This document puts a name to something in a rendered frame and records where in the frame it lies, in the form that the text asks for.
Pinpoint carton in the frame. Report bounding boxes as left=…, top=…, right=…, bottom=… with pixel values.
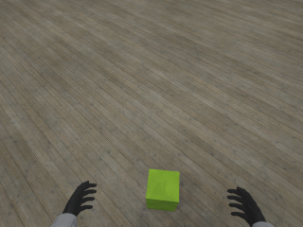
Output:
left=146, top=168, right=180, bottom=212

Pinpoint left robot hand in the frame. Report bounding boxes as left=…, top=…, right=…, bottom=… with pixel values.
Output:
left=62, top=181, right=97, bottom=216

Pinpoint left robot forearm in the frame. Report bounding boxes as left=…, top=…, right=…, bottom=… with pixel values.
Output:
left=50, top=213, right=78, bottom=227

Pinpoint right robot hand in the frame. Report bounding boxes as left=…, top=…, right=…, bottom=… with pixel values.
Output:
left=227, top=186, right=267, bottom=227

